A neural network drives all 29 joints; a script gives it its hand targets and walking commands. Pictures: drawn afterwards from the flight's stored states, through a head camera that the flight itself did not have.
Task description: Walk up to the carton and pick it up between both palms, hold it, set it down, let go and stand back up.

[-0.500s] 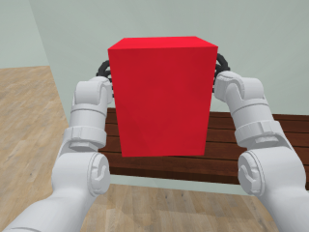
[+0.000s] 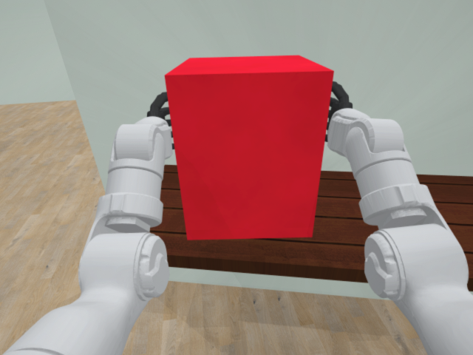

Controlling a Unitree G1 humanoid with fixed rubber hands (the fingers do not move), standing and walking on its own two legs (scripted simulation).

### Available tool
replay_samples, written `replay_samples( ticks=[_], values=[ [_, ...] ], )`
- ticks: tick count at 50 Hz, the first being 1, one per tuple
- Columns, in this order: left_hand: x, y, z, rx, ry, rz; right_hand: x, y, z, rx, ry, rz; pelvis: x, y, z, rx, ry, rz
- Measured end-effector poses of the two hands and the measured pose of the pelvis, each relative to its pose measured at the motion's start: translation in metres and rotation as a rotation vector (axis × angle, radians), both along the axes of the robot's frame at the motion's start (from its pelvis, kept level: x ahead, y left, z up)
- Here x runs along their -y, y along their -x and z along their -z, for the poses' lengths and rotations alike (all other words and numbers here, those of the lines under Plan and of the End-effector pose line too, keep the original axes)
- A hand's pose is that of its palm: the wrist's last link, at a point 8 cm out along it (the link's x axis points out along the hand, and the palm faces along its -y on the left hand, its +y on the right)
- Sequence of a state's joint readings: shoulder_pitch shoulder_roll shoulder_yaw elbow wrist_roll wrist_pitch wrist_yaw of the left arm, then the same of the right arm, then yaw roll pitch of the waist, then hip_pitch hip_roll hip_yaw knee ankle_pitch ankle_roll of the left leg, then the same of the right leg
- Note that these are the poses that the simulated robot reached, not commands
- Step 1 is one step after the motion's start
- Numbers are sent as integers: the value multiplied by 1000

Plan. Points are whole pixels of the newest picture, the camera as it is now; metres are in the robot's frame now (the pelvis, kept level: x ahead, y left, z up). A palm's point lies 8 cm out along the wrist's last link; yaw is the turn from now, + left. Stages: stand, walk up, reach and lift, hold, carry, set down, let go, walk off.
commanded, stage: hold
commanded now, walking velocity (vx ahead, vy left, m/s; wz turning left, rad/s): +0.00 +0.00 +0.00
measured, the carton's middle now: (246, 141) +0.38 +0.01 +0.28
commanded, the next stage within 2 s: set down in 0.04 s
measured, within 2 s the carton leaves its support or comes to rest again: neither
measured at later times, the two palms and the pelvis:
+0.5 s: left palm (162, 136) +0.39 +0.16 +0.28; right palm (329, 129) +0.39 -0.13 +0.29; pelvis +0.00 +0.00 +0.00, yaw +0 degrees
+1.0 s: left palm (165, 152) +0.42 +0.17 +0.24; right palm (317, 136) +0.43 -0.12 +0.26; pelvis +0.02 +0.01 +0.00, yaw +0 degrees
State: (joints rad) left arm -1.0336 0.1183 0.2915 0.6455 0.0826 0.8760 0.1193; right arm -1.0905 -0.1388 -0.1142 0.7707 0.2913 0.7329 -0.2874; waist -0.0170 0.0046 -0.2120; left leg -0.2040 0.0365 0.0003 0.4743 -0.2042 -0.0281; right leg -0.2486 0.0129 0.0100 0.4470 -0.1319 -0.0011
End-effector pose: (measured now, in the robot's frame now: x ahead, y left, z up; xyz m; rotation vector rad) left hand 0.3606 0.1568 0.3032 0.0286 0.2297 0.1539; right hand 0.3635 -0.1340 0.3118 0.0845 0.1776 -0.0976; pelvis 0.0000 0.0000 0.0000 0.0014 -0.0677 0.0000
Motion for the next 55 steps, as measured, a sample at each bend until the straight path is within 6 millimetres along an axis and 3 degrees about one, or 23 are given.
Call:
replay_samples(
  ticks=[10, 17, 28, 36, 55],
  values=[
    [0, -2, -5, 43, -1, 2, 0, -1, -6, 44, 0, 2, 0, 0, 0, 0, 0, 0],
    [-1, -14, -4, 66, 21, 5, -1, -11, -4, 75, 41, 6, 0, -1, 0, -1, 0, 0],
    [-5, -39, 30, 51, 8, 2, -5, -37, 29, 73, 33, 5, 0, -2, 0, -3, 0, 0],
    [-6, -55, 51, 45, -37, 11, -6, -55, 42, 71, 15, 5, -1, -10, -1, -13, 2, 0],
    [-12, -62, 65, 38, -62, 6, -13, -67, 48, 71, 11, -9, -5, -18, -2, -25, 7, -1]
  ],
)
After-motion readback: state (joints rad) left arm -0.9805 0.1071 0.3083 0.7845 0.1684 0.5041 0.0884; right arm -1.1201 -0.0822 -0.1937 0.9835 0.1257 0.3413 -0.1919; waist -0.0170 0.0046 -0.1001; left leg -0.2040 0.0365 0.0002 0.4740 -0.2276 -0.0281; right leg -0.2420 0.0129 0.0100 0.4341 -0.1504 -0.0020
